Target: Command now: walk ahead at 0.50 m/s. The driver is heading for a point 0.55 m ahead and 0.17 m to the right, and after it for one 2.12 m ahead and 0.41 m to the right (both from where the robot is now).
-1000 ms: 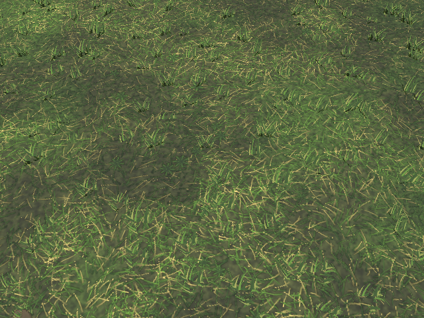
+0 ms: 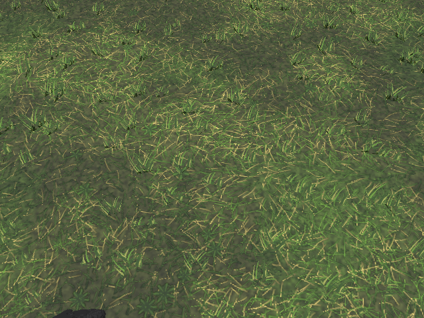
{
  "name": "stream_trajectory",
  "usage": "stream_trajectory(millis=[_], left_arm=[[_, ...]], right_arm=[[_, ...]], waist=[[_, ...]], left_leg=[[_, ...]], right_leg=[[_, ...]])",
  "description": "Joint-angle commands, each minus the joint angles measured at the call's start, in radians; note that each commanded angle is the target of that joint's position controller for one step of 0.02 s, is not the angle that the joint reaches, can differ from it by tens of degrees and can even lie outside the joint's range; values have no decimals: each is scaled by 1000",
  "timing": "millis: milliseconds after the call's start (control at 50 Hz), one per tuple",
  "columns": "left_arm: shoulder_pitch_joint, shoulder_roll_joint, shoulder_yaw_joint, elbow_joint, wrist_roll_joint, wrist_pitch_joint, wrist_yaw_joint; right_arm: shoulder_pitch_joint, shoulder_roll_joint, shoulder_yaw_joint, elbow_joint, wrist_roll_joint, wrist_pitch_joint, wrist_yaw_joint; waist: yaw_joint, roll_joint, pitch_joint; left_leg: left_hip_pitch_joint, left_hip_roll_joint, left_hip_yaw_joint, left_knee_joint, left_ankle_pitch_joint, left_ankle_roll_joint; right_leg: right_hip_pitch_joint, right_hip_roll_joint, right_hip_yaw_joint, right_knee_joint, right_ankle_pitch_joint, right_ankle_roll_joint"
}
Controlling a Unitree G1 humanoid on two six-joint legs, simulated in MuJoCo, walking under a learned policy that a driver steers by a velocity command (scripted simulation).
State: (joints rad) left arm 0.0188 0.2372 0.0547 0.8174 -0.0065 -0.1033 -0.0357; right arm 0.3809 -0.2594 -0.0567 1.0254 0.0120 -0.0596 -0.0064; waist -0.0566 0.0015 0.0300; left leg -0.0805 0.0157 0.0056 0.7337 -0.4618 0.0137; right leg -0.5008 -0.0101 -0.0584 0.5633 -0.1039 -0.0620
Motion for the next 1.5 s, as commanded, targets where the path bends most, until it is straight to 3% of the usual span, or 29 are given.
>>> stream_trajectory(millis=[20,60,100,140,220,380,420,460,480,500,520,540,560,580,640,800,920,960,1000,1020,1040,1060,1080,1100,1140,1220,1360,1440,1500], left_arm=[[360,188,51,50,-3,6,12],[209,127,31,21,6,5,11],[164,92,21,24,18,-3,3],[184,112,26,40,13,-10,6],[261,147,34,70,5,-4,30],[378,167,45,112,-19,20,52],[365,182,54,109,-19,29,57],[339,168,50,96,-17,38,58],[326,115,32,72,-6,38,55],[430,19,8,48,-9,24,55],[437,56,11,38,-24,11,53],[369,143,36,28,-42,10,52],[314,149,39,15,-41,16,54],[289,140,43,10,-30,23,56],[305,83,47,0,-28,59,49],[112,61,36,-85,-14,67,19],[-30,66,26,-168,-14,70,-17],[26,98,41,-170,-10,72,-19],[321,190,96,-83,-14,73,-5],[458,291,122,-50,-15,80,19],[413,337,115,-65,-17,69,15],[412,244,86,-74,-8,58,6],[362,209,76,-70,-3,47,4],[284,179,65,-78,-4,39,4],[196,120,46,-91,12,30,7],[226,150,52,-62,8,8,20],[323,165,51,2,-1,15,42],[376,174,56,47,-8,27,45],[355,193,63,58,-12,41,53]], right_arm=[[-19,-129,-16,-91,30,-61,15],[-123,-124,-21,-115,23,-63,5],[-85,-88,-26,-103,10,-32,-2],[-78,-58,-24,-103,6,-13,-5],[-233,-64,-28,-161,-15,-17,-7],[-466,-63,-13,-236,5,-47,25],[-436,-99,-23,-236,8,-58,30],[-279,-148,-48,-195,5,-67,24],[-109,-205,-68,-163,-12,-72,16],[8,-297,-92,-145,-23,-62,10],[19,-240,-74,-148,-18,-57,15],[-47,-162,-51,-160,-13,-56,13],[-113,-125,-39,-172,-12,-54,12],[-175,-97,-31,-173,-17,-52,14],[-230,-77,-29,-162,-25,-59,13],[-167,-147,-51,-136,-23,-52,-14],[-82,-195,-67,-114,6,-16,-13],[-88,-223,-73,-111,16,-6,-12],[-98,-208,-61,-108,14,3,-12],[-75,-131,-33,-132,-28,-7,-7],[4,-51,-4,-156,-13,-40,9],[-114,-148,-27,-161,35,-69,18],[-192,-152,-30,-187,54,-79,20],[-203,-137,-27,-178,36,-78,10],[-166,-137,-37,-153,11,-54,6],[-193,-97,-33,-160,-5,-16,1],[-397,-61,-12,-214,-1,-30,22],[-471,-71,-6,-250,5,-39,44],[-419,-107,-15,-250,6,-48,57]], waist=[[169,-183,-304],[111,-58,-116],[49,-86,-72],[32,-82,-49],[58,-50,-3],[119,-75,35],[88,-96,18],[5,-100,-62],[-63,-42,-202],[-42,201,-355],[-44,314,-408],[-41,210,-271],[-23,140,-175],[5,101,-107],[61,131,-40],[23,51,21],[-12,51,67],[42,87,13],[198,60,-145],[216,-133,-250],[115,-289,-390],[177,-121,-364],[168,-109,-234],[125,-31,-155],[59,-60,-100],[40,-33,-47],[112,-58,28],[131,-66,60],[84,-95,24]], left_leg=[[-685,3,-120,631,-66,35],[-645,94,-68,531,98,43],[-524,136,-76,439,170,39],[-517,143,-65,379,209,24],[-609,137,-59,138,412,-13],[-497,50,-52,-223,522,-27],[-426,41,-59,-257,455,-13],[-202,18,-30,-291,388,20],[67,125,-122,-251,387,74],[459,370,-487,-287,266,199],[475,424,-736,-410,109,236],[355,390,-607,-431,29,193],[213,358,-468,-453,67,160],[82,317,-369,-490,134,146],[-83,264,-171,-574,282,141],[-25,246,101,-613,484,138],[144,299,176,-531,625,115],[167,303,197,-399,957,103],[34,238,245,-33,1037,55],[-261,177,251,314,514,9],[-573,-11,82,614,-125,-34],[-665,29,-60,673,-94,-16],[-715,68,-44,652,-24,7],[-673,120,-47,570,63,13],[-549,164,-61,468,148,13],[-576,164,-52,309,275,-23],[-582,98,-7,-94,604,-30],[-617,74,-11,-191,545,4],[-527,43,5,-227,430,48]], right_leg=[[831,-362,657,-250,-162,-233],[514,-284,416,-313,-43,-182],[350,-230,309,-379,7,-162],[298,-218,252,-421,55,-177],[322,-198,209,-450,113,-175],[398,-200,229,-361,32,-136],[425,-223,271,-308,38,-119],[402,-176,259,-150,166,-84],[279,-106,208,106,109,-50],[-98,50,86,486,-217,28],[-242,41,176,669,-501,28],[-309,-17,201,746,-437,17],[-302,-63,171,740,-350,11],[-262,-94,163,696,-277,11],[-163,-142,157,619,-178,17],[-204,-126,99,268,133,40],[-187,-84,11,96,10,-8],[-46,-16,-39,76,-97,-48],[392,67,-53,-24,-3,-109],[701,-147,255,-3,69,-172],[904,-365,799,-203,-125,-359],[866,-361,767,-274,-140,-309],[753,-324,603,-264,-71,-264],[596,-281,477,-268,26,-228],[408,-222,342,-318,115,-199],[345,-205,250,-407,191,-207],[389,-162,130,-438,112,-149],[520,-220,141,-385,141,-141],[595,-248,144,-299,339,-109]])
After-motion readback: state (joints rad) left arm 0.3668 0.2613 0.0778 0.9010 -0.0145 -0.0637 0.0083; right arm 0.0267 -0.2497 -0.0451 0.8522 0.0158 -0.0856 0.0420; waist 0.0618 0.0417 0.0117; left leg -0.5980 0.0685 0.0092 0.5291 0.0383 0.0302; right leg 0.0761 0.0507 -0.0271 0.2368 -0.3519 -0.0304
